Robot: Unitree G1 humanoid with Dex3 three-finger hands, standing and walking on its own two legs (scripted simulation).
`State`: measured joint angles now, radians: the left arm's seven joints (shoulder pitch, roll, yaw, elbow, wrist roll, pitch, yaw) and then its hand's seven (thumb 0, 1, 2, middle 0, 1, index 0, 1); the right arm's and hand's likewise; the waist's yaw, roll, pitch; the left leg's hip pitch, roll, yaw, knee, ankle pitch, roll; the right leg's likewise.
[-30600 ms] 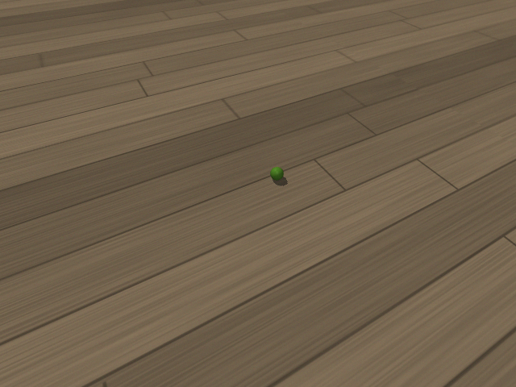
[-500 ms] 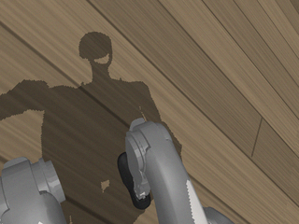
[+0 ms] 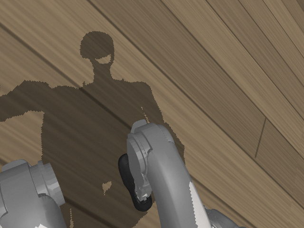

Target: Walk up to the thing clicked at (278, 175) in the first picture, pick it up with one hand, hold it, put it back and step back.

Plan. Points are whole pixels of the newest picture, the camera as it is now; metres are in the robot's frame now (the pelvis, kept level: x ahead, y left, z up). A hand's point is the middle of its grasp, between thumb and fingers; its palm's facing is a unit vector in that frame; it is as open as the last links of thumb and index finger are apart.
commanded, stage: withdraw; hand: left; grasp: from above
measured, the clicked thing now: out of the picture +0.45 +0.31 -0.26
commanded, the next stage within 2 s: home in 0.84 s
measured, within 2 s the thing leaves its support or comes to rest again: neither
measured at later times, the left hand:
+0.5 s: hand out of the picture +0.44 +0.33 -0.10, palm faces -0.36 -0.09 -0.93, open 14.0 cm
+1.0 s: hand out of the picture +0.41 +0.30 -0.15, palm faces -0.44 -0.11 -0.89, open 13.9 cm
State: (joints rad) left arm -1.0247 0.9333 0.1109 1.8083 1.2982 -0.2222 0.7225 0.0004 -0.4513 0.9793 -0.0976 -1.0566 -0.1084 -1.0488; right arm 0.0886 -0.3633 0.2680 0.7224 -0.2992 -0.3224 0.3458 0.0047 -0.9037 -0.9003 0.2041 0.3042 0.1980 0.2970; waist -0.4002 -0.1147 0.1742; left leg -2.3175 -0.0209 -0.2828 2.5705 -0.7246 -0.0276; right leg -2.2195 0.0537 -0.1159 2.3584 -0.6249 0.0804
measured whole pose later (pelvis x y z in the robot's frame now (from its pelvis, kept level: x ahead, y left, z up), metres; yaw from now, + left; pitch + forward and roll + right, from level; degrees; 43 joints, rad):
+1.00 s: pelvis +0.00 -0.02 +0.03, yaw +7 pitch +33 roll -7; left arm -0.95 0.73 0.10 1.53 1.33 -0.27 0.49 0.00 -0.50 1.01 -0.10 -1.01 -0.10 -1.01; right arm 0.18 -0.31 0.08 0.72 -0.17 -0.10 0.15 0.01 -0.90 -0.90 0.20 0.30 0.20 0.30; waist -0.29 -0.02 -0.02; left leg -2.30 -0.03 -0.17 2.40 -0.67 -0.05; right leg -2.26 0.01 -0.03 2.30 -0.62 0.05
